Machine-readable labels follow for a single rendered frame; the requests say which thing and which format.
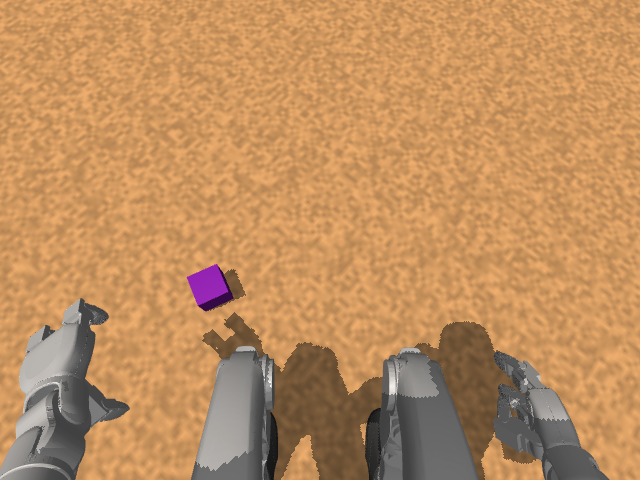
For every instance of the right robot foot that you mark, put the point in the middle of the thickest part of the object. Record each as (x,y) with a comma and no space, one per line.
(372,444)

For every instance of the cube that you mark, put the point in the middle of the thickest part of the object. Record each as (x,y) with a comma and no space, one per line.
(210,288)

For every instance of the right robot hand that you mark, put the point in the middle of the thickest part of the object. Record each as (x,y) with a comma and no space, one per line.
(543,420)

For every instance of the left robot arm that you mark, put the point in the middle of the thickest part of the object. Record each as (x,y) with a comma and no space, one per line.
(50,441)

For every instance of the right robot arm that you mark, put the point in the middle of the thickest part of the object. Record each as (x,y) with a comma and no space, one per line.
(566,462)

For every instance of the left robot hand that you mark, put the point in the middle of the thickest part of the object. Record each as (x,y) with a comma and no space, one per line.
(67,352)

